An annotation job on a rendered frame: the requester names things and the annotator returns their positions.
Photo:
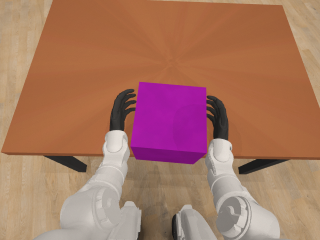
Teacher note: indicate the robot left hand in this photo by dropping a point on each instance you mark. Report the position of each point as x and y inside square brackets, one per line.
[119, 111]

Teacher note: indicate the right robot upper arm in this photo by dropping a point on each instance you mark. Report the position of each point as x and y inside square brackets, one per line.
[241, 219]

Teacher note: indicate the left robot upper arm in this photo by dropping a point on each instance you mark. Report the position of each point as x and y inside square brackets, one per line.
[88, 215]

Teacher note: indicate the robot right forearm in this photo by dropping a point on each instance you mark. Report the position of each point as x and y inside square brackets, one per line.
[221, 178]

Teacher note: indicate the robot left forearm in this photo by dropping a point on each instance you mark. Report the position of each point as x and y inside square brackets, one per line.
[113, 168]

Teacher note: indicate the robot shin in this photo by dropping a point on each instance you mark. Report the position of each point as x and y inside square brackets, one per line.
[187, 206]
[130, 203]

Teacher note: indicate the robot left shin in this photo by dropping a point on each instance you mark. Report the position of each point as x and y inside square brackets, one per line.
[130, 203]

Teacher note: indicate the robot right shin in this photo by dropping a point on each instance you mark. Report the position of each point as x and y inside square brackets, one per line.
[187, 206]

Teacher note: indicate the table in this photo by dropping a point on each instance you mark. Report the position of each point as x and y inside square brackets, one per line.
[89, 51]

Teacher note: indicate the carton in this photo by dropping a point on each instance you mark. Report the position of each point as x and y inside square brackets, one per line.
[170, 123]

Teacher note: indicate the robot right hand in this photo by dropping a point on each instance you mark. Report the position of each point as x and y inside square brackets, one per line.
[219, 120]

